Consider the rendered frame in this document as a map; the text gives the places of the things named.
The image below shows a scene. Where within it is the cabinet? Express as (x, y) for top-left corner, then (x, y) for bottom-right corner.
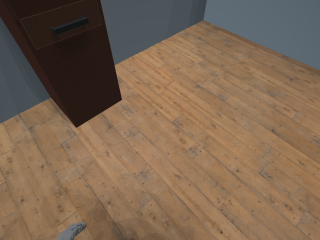
(0, 0), (122, 128)

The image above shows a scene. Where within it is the handle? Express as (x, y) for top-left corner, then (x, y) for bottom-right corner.
(50, 16), (89, 35)

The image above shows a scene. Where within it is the drawer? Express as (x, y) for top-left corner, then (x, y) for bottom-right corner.
(19, 0), (102, 49)

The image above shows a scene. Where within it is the robot left hand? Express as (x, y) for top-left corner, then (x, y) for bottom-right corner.
(56, 222), (87, 240)

